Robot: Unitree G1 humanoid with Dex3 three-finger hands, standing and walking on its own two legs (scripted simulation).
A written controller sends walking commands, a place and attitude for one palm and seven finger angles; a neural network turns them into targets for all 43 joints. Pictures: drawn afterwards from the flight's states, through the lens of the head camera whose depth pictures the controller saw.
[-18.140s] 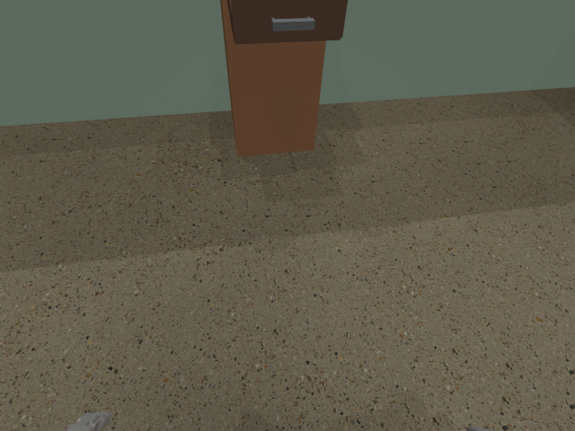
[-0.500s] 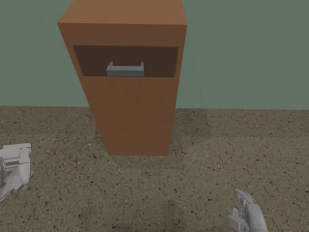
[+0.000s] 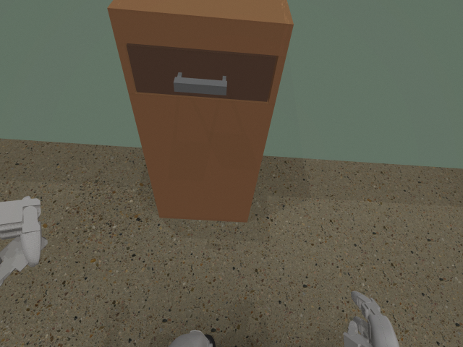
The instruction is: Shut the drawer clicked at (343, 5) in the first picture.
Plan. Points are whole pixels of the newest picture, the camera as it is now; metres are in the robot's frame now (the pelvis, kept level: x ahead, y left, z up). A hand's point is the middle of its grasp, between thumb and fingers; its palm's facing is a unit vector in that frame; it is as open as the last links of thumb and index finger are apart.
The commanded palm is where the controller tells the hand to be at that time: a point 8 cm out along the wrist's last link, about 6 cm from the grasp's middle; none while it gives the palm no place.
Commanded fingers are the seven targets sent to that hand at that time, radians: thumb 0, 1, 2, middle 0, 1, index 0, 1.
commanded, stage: step back with the hand held close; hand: left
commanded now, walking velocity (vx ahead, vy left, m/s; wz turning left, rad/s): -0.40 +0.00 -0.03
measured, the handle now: (201, 81) +0.74 +0.11 +0.04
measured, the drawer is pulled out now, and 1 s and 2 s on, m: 0.00 0.00 0.00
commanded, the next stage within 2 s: stop stepping back and stand still in 0.30 s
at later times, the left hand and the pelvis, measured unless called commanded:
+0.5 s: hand (0, 327) +0.12 +0.23 +0.18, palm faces +0.24 -0.86 -0.46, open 3.2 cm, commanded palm +0.08 +0.27 +0.19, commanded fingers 0.00 0.90 0.90 -1.40 -1.60 -1.40 -1.60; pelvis -0.08 +0.00 +0.00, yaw -5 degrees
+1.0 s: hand out of the picture +0.11 +0.27 +0.16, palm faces +0.32 -0.84 -0.43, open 3.3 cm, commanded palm +0.05 +0.31 +0.19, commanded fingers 0.00 0.90 0.90 -1.40 -1.60 -1.40 -1.60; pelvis -0.11 +0.04 +0.01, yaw -5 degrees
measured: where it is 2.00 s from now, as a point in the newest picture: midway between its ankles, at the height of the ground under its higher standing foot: outside the picture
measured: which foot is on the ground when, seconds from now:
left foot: down 0.00-0.44, up 0.46-0.50, down 0.52-0.70, up 0.72-0.86, down 0.88-1.00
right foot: up 0.00-0.22, down 0.24-1.00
